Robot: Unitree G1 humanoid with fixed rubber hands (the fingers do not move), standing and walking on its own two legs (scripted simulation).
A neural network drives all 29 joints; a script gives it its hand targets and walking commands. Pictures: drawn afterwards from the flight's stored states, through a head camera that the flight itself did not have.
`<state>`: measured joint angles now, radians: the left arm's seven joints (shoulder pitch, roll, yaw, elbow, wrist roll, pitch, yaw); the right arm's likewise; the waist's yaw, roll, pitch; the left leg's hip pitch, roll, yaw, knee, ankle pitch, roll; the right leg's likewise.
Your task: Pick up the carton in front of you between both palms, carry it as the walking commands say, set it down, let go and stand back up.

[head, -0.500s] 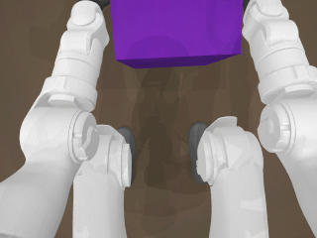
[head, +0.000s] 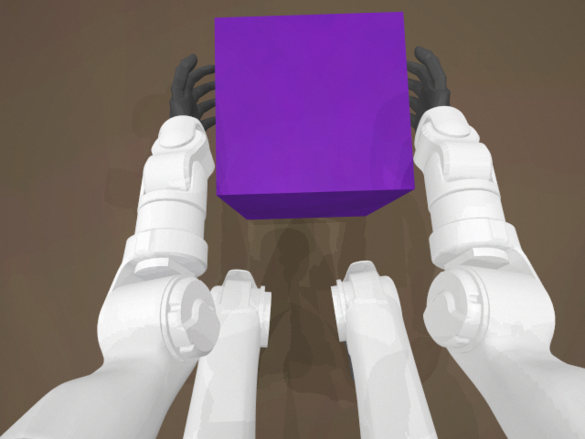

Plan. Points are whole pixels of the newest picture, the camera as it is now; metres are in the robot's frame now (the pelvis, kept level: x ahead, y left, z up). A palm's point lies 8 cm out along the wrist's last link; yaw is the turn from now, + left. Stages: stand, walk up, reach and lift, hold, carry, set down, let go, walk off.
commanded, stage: reach and lift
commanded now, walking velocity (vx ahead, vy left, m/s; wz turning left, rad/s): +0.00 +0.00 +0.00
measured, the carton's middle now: (307, 139) +0.50 -0.03 -0.14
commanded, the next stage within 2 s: none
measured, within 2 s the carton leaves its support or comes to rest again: neither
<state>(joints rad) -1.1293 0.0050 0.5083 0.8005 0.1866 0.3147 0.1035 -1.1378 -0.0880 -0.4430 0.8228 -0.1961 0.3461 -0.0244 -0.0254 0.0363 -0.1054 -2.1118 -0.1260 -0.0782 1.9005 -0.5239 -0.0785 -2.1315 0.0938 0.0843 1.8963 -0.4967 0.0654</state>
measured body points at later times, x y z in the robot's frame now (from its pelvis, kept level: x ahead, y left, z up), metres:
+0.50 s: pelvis +0.03 +0.00 +0.12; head +0.23 -0.01 +0.53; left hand +0.49 +0.13 +0.07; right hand +0.48 -0.17 +0.07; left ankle +0.12 +0.13 -0.42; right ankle +0.12 -0.13 -0.42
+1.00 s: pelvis +0.09 +0.00 +0.26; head +0.17 -0.01 +0.71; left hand +0.44 +0.14 +0.23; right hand +0.43 -0.17 +0.23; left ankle +0.12 +0.13 -0.42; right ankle +0.12 -0.13 -0.42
